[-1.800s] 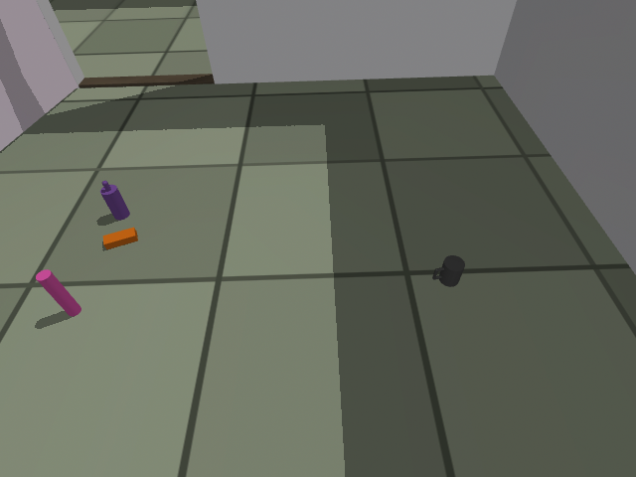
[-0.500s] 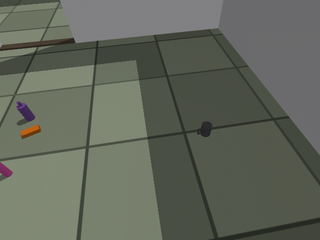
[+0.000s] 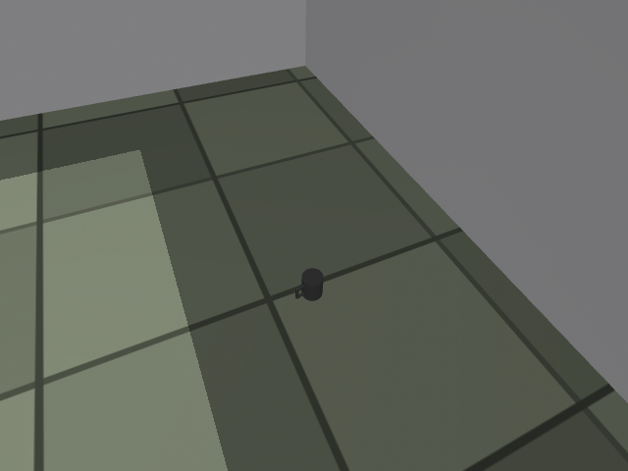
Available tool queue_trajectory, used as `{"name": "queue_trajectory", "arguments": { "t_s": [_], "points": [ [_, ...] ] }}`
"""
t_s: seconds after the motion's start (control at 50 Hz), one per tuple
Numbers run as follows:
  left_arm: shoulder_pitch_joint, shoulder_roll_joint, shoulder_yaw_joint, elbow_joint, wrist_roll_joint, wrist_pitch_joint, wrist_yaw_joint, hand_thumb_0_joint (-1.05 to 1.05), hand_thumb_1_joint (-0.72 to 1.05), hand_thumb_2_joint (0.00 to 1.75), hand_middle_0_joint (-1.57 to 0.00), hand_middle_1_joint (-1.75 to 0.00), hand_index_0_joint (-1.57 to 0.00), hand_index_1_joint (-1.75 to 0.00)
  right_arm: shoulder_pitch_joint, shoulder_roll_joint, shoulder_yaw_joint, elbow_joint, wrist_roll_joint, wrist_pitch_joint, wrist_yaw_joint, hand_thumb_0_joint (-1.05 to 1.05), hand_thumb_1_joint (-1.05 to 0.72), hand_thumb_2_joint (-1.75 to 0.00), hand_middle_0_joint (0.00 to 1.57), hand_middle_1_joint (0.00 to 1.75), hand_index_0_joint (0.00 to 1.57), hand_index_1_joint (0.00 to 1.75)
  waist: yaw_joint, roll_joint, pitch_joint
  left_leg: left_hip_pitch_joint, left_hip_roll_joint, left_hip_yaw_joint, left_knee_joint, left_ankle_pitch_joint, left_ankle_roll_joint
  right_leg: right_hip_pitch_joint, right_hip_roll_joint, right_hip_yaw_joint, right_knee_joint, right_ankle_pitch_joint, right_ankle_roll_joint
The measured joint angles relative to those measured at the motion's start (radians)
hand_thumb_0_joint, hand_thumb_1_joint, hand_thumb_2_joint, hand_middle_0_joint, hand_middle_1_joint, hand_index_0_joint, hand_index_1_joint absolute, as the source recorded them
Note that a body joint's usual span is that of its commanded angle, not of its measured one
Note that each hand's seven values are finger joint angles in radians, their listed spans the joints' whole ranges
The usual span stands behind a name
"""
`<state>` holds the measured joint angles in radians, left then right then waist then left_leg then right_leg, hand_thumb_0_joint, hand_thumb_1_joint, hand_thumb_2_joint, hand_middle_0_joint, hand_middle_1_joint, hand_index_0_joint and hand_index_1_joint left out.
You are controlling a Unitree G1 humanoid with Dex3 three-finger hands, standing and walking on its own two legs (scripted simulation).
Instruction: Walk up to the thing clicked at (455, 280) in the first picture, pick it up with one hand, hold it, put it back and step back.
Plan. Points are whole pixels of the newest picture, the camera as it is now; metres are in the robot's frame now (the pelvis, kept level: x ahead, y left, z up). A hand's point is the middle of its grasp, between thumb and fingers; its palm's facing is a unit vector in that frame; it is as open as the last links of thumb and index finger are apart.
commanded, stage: walk up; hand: left
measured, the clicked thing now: (308, 286) +0.87 +0.04 -0.70
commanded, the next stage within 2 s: none
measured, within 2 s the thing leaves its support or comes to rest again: neither
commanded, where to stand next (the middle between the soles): +0.49 -0.09 m, yaw -12 degrees
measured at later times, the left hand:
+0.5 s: hand (221, 344) +0.34 +0.17 -0.10, palm faces -0.19 -0.90 -0.39, open 7.4 cm
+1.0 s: hand (234, 275) +0.49 +0.18 -0.12, palm faces -0.29 -0.88 -0.37, open 7.4 cm
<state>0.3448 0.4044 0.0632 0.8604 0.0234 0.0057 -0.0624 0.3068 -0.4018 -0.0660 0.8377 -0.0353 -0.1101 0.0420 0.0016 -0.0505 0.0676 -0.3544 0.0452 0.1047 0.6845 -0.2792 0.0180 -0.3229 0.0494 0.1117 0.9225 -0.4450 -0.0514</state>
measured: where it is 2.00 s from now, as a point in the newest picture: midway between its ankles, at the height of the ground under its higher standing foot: (350, 406)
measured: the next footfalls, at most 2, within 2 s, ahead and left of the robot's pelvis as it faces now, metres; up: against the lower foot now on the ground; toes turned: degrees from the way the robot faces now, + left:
right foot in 0.32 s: +0.25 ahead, -0.19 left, +0.00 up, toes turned -8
left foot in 0.70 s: +0.43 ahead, +0.04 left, +0.00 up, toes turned -5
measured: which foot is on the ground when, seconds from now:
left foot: down 0.00-0.32, up 0.34-0.68, down 0.70-1.00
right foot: up 0.00-0.30, down 0.32-0.72, up 0.74-1.00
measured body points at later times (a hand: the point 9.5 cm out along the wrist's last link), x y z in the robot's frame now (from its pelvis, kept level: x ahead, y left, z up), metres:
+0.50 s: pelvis +0.19 -0.07 +0.01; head +0.20 -0.10 +0.46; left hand +0.35 +0.22 -0.07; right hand +0.18 -0.40 -0.11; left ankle +0.21 +0.09 -0.66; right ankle +0.21 -0.19 -0.72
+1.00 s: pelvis +0.36 -0.08 +0.02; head +0.39 -0.08 +0.47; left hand +0.51 +0.22 -0.10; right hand +0.32 -0.40 -0.08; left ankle +0.39 +0.04 -0.72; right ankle +0.41 -0.23 -0.69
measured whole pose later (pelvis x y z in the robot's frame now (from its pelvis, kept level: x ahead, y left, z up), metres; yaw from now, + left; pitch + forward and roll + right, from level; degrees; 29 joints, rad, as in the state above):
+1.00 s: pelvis +0.36 -0.08 +0.02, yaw -13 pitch -3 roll +0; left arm 0.29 0.43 0.05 0.87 0.01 -0.05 -0.05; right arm 0.37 -0.42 -0.04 0.81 -0.02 -0.07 0.05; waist -0.03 -0.02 0.10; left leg -0.20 0.07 0.12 0.54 -0.29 0.01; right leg -0.46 -0.05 -0.01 0.78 -0.31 -0.01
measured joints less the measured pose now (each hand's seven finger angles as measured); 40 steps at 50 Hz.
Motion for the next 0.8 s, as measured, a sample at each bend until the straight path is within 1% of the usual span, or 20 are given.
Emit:
{"name": "queue_trajectory", "arguments": {
  "t_s": [0.04, 0.1, 0.16, 0.22, 0.28, 0.3, 0.32, 0.34, 0.36, 0.4, 0.44, 0.48, 0.56, 0.62, 0.68, 0.7, 0.72, 0.74, 0.76, 0.8],
  "points": [
    [-0.02, 0.009, -0.006, 0.01, 0.0, -0.002, 0.002, 0.01, 0.91, 0.89, -0.2, -0.3, -0.2, -0.3, 0.018, 0.008, 0.004, 0.007, 0.011, 0.004, -0.004, 0.01, -0.9, -0.9, 0.21, 0.3, 0.2, 0.3, -0.02, -0.016, -0.003, 0.048, 0.006, 0.018, -0.032, -0.022, -0.001, -0.071, 0.003, -0.006, 0.132, 0.035, 0.001],
    [-0.049, 0.025, 0.0, 0.006, -0.006, -0.019, -0.006, 0.01, 0.91, 0.89, -0.2, -0.3, -0.2, -0.3, 0.053, 0.012, 0.011, 0.014, 0.013, 0.004, -0.007, 0.01, -0.9, -0.9, 0.21, 0.3, 0.2, 0.3, -0.039, -0.028, -0.001, 0.136, 0.012, 0.04, -0.126, -0.013, -0.009, -0.139, -0.036, -0.035, 0.136, 0.101, 0.024],
    [-0.084, 0.036, 0.007, -0.01, -0.011, -0.022, -0.016, 0.01, 0.91, 0.89, -0.2, -0.3, -0.2, -0.3, 0.084, -0.001, 0.012, 0.01, 0.01, 0.002, -0.007, 0.01, -0.9, -0.9, 0.21, 0.3, 0.2, 0.3, -0.054, -0.015, 0.012, 0.207, 0.027, 0.056, -0.194, -0.014, -0.018, -0.172, -0.078, -0.056, 0.022, 0.12, 0.04],
    [-0.127, 0.041, 0.013, -0.029, -0.011, -0.019, -0.027, 0.01, 0.91, 0.89, -0.2, -0.3, -0.2, -0.3, 0.106, -0.022, 0.009, 0.002, 0.01, 0.006, -0.005, 0.01, -0.9, -0.9, 0.21, 0.3, 0.2, 0.3, -0.066, 0.007, 0.031, 0.254, 0.046, 0.069, -0.21, -0.041, -0.037, -0.17, -0.11, -0.083, -0.134, 0.162, 0.031],
    [-0.16, 0.041, 0.016, -0.04, -0.012, -0.021, -0.033, 0.01, 0.91, 0.89, -0.2, -0.3, -0.2, -0.3, 0.116, -0.044, 0.005, 0.0, 0.012, 0.023, -0.004, 0.01, -0.9, -0.9, 0.21, 0.3, 0.2, 0.3, -0.076, 0.033, 0.035, 0.284, 0.07, 0.082, -0.174, -0.102, -0.061, -0.129, -0.114, -0.113, -0.262, 0.218, 0.014],
    [-0.166, 0.041, 0.015, -0.043, -0.012, -0.025, -0.034, 0.01, 0.91, 0.89, -0.2, -0.3, -0.2, -0.3, 0.121, -0.05, 0.004, -0.001, 0.014, 0.029, -0.004, 0.01, -0.9, -0.9, 0.21, 0.3, 0.2, 0.3, -0.079, 0.042, 0.032, 0.287, 0.081, 0.082, -0.142, -0.133, -0.065, -0.1, -0.107, -0.124, -0.302, 0.235, 0.009],
    [-0.171, 0.043, 0.017, -0.046, -0.012, -0.034, -0.033, 0.01, 0.91, 0.89, -0.2, -0.3, -0.2, -0.3, 0.126, -0.055, 0.003, -0.002, 0.015, 0.036, -0.006, 0.01, -0.9, -0.9, 0.21, 0.3, 0.2, 0.3, -0.079, 0.051, 0.031, 0.278, 0.097, 0.077, -0.081, -0.171, -0.055, -0.073, -0.094, -0.129, -0.328, 0.27, 0.013],
    [-0.181, 0.038, 0.021, -0.049, -0.011, -0.043, -0.027, 0.01, 0.91, 0.89, -0.2, -0.3, -0.2, -0.3, 0.119, -0.058, 0.003, 0.002, 0.017, 0.044, -0.009, 0.01, -0.9, -0.9, 0.21, 0.3, 0.2, 0.3, -0.077, 0.072, 0.041, 0.251, 0.124, 0.051, 0.019, -0.191, -0.031, -0.067, -0.074, -0.139, -0.299, 0.266, 0.024],
    [-0.184, 0.034, 0.021, -0.056, -0.013, -0.051, -0.019, 0.0, 0.91, 0.89, -0.2, -0.3, -0.2, -0.3, 0.105, -0.053, 0.006, 0.009, 0.022, 0.055, -0.012, 0.01, -0.9, -0.9, 0.21, 0.3, 0.2, 0.3, -0.07, 0.078, 0.049, 0.206, 0.119, 0.004, 0.143, -0.194, -0.015, -0.066, -0.064, -0.14, -0.262, 0.237, 0.029],
    [-0.177, 0.019, 0.012, -0.066, -0.026, -0.058, -0.01, 0.0, 0.91, 0.89, -0.2, -0.3, -0.2, -0.3, 0.075, -0.046, 0.014, 0.019, 0.026, 0.072, -0.015, 0.01, -0.9, -0.9, 0.2, 0.3, 0.2, 0.3, -0.052, 0.076, 0.05, 0.108, 0.077, -0.06, 0.356, -0.196, 0.001, -0.048, -0.058, -0.124, -0.244, 0.199, 0.021],
    [-0.158, -0.003, -0.002, -0.068, -0.033, -0.057, -0.002, 0.0, 0.91, 0.89, -0.2, -0.3, -0.2, -0.3, 0.048, -0.047, 0.018, 0.016, 0.03, 0.073, -0.013, 0.01, -0.9, -0.9, 0.2, 0.3, 0.2, 0.3, -0.037, 0.089, 0.045, 0.025, 0.061, -0.082, 0.432, -0.163, 0.012, -0.01, -0.049, -0.113, -0.278, 0.194, 0.016],
    [-0.131, -0.017, -0.013, -0.066, -0.031, -0.059, 0.002, 0.0, 0.91, 0.89, -0.2, -0.3, -0.2, -0.3, 0.028, -0.046, 0.019, 0.005, 0.028, 0.066, -0.006, 0.01, -0.91, -0.9, 0.2, 0.3, 0.2, 0.3, -0.026, 0.102, 0.037, -0.037, 0.065, -0.088, 0.396, -0.122, 0.013, 0.023, -0.038, -0.103, -0.317, 0.196, 0.017],
    [-0.073, -0.026, -0.022, -0.059, -0.021, -0.062, 0.004, 0.0, 0.9, 0.89, -0.2, -0.3, -0.2, -0.3, 0.007, -0.038, 0.017, -0.012, 0.017, 0.057, 0.011, 0.01, -0.91, -0.9, 0.2, 0.3, 0.2, 0.3, -0.005, 0.11, 0.022, -0.109, 0.074, -0.088, 0.232, -0.07, -0.004, 0.072, -0.017, -0.09, -0.352, 0.173, 0.013],
    [-0.035, -0.02, -0.021, -0.055, -0.015, -0.063, 0.004, 0.0, 0.9, 0.89, -0.2, -0.3, -0.2, -0.3, 0.003, -0.03, 0.013, -0.006, 0.008, 0.056, 0.019, 0.01, -0.91, -0.9, 0.2, 0.3, 0.2, 0.3, 0.011, 0.103, 0.012, -0.121, 0.07, -0.075, 0.109, -0.026, -0.008, 0.103, -0.011, -0.087, -0.352, 0.137, 0.016],
    [-0.002, -0.004, -0.02, -0.045, -0.013, -0.06, 0.004, 0.0, 0.9, 0.89, -0.2, -0.3, -0.2, -0.3, 0.008, -0.024, 0.008, 0.001, 0.005, 0.046, 0.024, 0.01, -0.9, -0.9, 0.2, 0.3, 0.2, 0.3, 0.022, 0.084, 0.0, -0.084, 0.049, -0.056, -0.011, 0.018, -0.003, 0.124, -0.015, -0.084, -0.318, 0.078, 0.03],
    [0.01, 0.004, -0.021, -0.041, -0.011, -0.057, 0.006, 0.01, 0.9, 0.89, -0.2, -0.3, -0.2, -0.3, 0.011, -0.024, 0.006, 0.0, 0.003, 0.039, 0.025, 0.01, -0.9, -0.9, 0.2, 0.3, 0.2, 0.3, 0.022, 0.074, -0.005, -0.062, 0.037, -0.05, -0.046, 0.042, 0.001, 0.123, -0.021, -0.08, -0.288, 0.048, 0.037],
    [0.018, 0.014, -0.019, -0.035, -0.01, -0.054, 0.009, 0.01, 0.9, 0.89, -0.2, -0.3, -0.2, -0.3, 0.01, -0.019, 0.004, -0.003, 0.0, 0.03, 0.022, 0.01, -0.9, -0.9, 0.2, 0.3, 0.2, 0.3, 0.021, 0.048, -0.004, -0.05, 0.021, -0.036, -0.046, 0.083, 0.001, 0.113, -0.037, -0.067, -0.236, 0.012, 0.03],
    [0.021, 0.018, -0.016, -0.023, -0.013, -0.048, 0.015, 0.01, 0.9, 0.89, -0.2, -0.3, -0.2, -0.3, 0.008, -0.015, 0.002, -0.01, -0.003, 0.021, 0.019, 0.01, -0.9, -0.9, 0.2, 0.3, 0.2, 0.3, 0.017, 0.028, -0.002, -0.047, 0.011, -0.021, -0.024, 0.07, -0.001, 0.085, -0.04, -0.045, -0.151, -0.012, 0.02],
    [0.019, 0.017, -0.016, -0.008, -0.014, -0.042, 0.021, 0.01, 0.9, 0.89, -0.2, -0.3, -0.2, -0.3, 0.006, -0.012, 0.003, -0.017, 0.003, 0.015, 0.017, 0.01, -0.9, -0.9, 0.2, 0.3, 0.2, 0.3, 0.011, 0.022, 0.0, -0.042, 0.011, -0.013, -0.008, 0.046, -0.001, 0.047, -0.028, -0.033, -0.049, -0.033, 0.012],
    [0.013, 0.024, -0.023, 0.015, -0.014, -0.036, 0.029, 0.01, 0.91, 0.89, -0.2, -0.3, -0.2, -0.3, 0.004, -0.001, 0.007, -0.028, 0.016, 0.014, 0.015, 0.01, -0.9, -0.9, 0.2, 0.3, 0.2, 0.3, -0.001, 0.011, 0.007, -0.009, 0.018, -0.001, -0.018, 0.021, 0.005, -0.029, -0.01, -0.037, 0.111, -0.03, 0.006]
  ]
}}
